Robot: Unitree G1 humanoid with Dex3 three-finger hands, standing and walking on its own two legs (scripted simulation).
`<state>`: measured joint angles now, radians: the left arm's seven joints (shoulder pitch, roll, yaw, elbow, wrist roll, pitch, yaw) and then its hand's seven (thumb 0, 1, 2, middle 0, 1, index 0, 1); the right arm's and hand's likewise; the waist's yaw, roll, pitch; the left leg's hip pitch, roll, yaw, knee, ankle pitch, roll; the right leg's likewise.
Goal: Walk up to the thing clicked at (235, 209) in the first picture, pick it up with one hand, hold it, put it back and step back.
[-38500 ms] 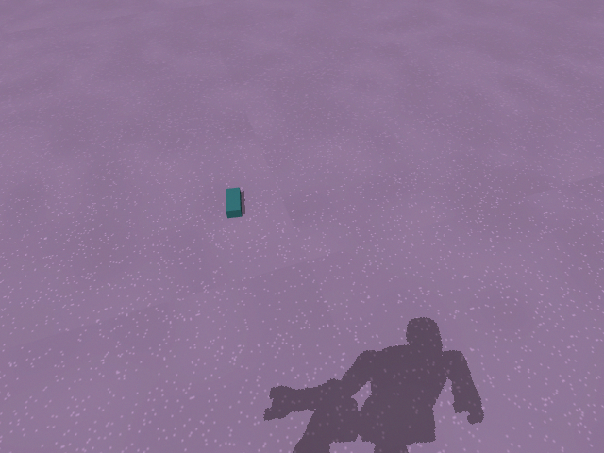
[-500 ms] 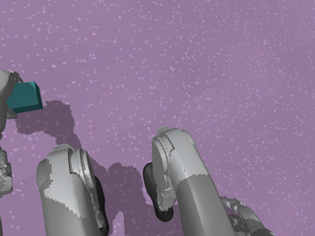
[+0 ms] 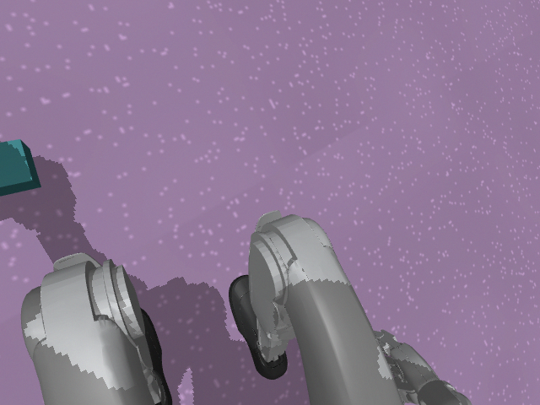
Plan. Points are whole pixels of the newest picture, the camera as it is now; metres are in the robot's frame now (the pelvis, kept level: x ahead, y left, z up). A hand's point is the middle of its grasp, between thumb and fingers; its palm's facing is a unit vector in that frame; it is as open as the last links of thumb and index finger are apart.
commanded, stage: rest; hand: left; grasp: from above
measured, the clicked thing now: out of the picture +0.43 +0.34 -0.25
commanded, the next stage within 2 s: open in 0.94 s
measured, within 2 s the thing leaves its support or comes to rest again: rests again in 0.54 s
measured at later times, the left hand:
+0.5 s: hand out of the picture +0.42 +0.33 -0.25, palm faces -0.46 -0.14 -0.88, open 9.0 cm
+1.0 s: hand out of the picture +0.43 +0.33 -0.26, palm faces -0.44 -0.15 -0.89, open 9.0 cm
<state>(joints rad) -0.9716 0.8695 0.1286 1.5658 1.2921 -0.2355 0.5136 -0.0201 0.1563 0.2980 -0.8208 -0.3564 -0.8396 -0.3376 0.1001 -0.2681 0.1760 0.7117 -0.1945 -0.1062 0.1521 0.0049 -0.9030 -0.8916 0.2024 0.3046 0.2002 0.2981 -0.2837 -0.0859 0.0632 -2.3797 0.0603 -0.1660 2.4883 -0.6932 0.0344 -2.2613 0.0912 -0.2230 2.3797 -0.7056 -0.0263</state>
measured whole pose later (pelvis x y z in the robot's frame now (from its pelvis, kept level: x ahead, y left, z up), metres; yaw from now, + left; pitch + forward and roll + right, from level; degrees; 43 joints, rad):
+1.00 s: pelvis -0.01 +0.00 -0.01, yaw -3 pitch +27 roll -14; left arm -1.00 1.00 0.12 1.69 1.28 -0.24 0.61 -0.02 0.18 0.28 -0.79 -0.38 -0.81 -0.36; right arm 0.06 -0.31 0.29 0.65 -0.23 -0.22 0.23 0.01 -0.91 -0.90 0.20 0.30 0.20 0.30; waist -0.34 -0.16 0.16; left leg -2.36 0.06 -0.23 2.55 -0.70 0.04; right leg -2.22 0.11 -0.28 2.39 -0.69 -0.01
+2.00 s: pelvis -0.01 +0.00 -0.01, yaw -4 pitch +27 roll -15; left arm -1.01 1.04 0.10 1.69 1.27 -0.25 0.59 0.00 -0.38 0.87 -0.15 -0.97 -0.17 -0.95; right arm 0.06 -0.34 0.31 0.64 -0.24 -0.23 0.24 0.01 -0.89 -0.89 0.20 0.31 0.20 0.30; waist -0.34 -0.17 0.17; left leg -2.35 0.06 -0.25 2.55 -0.71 0.03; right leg -2.21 0.12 -0.29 2.38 -0.68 -0.01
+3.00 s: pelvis -0.02 -0.01 +0.02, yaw +3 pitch +30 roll -9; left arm -0.96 0.81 0.05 1.46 1.23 -0.24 0.35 0.00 -0.47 0.98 -0.09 -0.99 -0.09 -0.99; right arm 0.14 -0.33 0.16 0.67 -0.14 -0.05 0.13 0.01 -0.89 -0.89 0.20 0.30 0.20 0.30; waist -0.26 -0.06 0.01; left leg -2.31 0.04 -0.14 2.38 -0.61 0.01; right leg -2.21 0.08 -0.20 2.30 -0.64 -0.04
